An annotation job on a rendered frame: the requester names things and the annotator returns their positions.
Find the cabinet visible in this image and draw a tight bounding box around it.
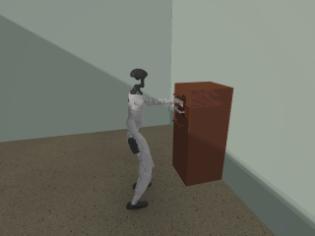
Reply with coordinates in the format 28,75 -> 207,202
172,82 -> 233,187

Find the right robot hand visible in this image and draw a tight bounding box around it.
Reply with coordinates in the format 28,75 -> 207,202
140,150 -> 155,170

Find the robot left upper arm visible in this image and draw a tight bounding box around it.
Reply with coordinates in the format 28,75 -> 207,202
144,95 -> 153,106

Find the right robot forearm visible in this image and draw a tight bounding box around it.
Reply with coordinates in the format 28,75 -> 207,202
127,121 -> 147,152

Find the left robot forearm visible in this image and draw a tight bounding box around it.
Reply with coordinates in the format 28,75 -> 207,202
152,98 -> 171,105

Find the right robot thigh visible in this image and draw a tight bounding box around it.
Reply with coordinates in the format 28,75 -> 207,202
129,139 -> 152,179

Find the left robot hand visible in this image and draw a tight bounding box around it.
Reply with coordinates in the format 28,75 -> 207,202
168,98 -> 183,112

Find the drawer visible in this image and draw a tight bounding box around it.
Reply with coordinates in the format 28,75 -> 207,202
174,103 -> 190,122

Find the right robot foot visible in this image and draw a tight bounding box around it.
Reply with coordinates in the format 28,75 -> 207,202
126,201 -> 149,210

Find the robot right upper arm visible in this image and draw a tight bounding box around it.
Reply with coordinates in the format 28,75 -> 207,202
126,95 -> 144,128

